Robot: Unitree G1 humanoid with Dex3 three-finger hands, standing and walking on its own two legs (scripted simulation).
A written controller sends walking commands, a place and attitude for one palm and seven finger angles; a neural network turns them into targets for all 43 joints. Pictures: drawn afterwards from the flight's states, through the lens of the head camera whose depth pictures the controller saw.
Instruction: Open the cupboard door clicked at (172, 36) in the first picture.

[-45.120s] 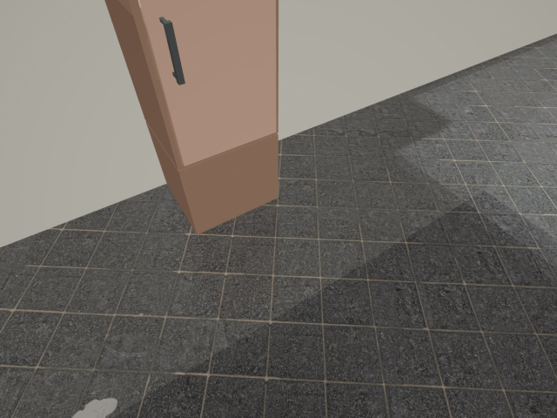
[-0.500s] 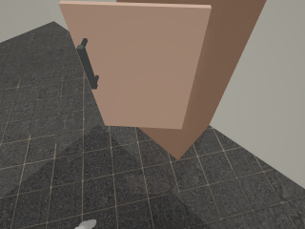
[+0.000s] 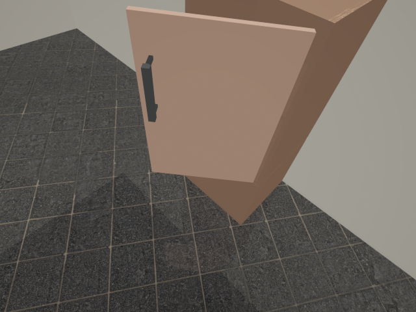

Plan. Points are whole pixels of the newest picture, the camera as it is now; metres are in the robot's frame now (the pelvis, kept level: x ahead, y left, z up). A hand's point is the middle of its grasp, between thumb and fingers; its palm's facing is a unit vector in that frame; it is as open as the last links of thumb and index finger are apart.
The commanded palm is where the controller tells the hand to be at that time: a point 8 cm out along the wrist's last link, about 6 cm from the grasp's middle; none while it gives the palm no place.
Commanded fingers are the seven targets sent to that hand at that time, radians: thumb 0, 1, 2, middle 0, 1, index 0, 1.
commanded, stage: come to a stop and stand still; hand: left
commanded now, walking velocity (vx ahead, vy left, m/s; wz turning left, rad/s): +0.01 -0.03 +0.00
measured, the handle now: (151, 90) +0.60 +0.19 +0.06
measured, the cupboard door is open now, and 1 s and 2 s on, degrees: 39 39 39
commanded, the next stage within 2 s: look again from close up in 0.68 s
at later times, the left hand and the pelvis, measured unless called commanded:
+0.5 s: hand out of the picture +0.02 +0.10 -0.18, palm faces +0.05 -0.98 -0.21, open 7.2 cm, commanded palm none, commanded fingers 0.00 0.90 0.90 -0.20 -0.30 -0.20 -0.30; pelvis -0.01 -0.08 -0.01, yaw +1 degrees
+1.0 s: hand out of the picture +0.00 +0.12 -0.18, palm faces +0.06 -0.97 -0.23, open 7.4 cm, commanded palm none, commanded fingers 0.00 0.90 0.90 -0.20 -0.30 -0.20 -0.30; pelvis -0.01 -0.07 -0.01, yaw +1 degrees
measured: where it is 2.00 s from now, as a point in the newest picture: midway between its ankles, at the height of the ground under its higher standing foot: outside the picture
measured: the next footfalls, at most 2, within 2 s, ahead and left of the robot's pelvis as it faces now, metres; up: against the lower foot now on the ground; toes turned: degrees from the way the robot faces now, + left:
right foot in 0.20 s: -0.01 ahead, -0.17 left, +0.00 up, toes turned -2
